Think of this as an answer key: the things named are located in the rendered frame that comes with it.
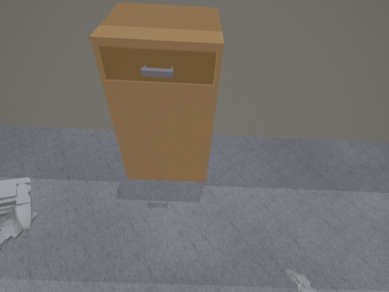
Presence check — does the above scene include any cabinet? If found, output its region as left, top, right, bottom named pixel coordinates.
left=90, top=2, right=224, bottom=182

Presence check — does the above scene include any right robot hand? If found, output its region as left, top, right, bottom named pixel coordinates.
left=285, top=268, right=317, bottom=292

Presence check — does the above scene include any drawer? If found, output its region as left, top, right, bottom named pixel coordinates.
left=99, top=46, right=216, bottom=85

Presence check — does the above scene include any left robot hand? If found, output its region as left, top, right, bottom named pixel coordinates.
left=0, top=177, right=36, bottom=251

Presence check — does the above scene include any handle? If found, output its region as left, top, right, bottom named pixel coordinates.
left=140, top=65, right=174, bottom=78

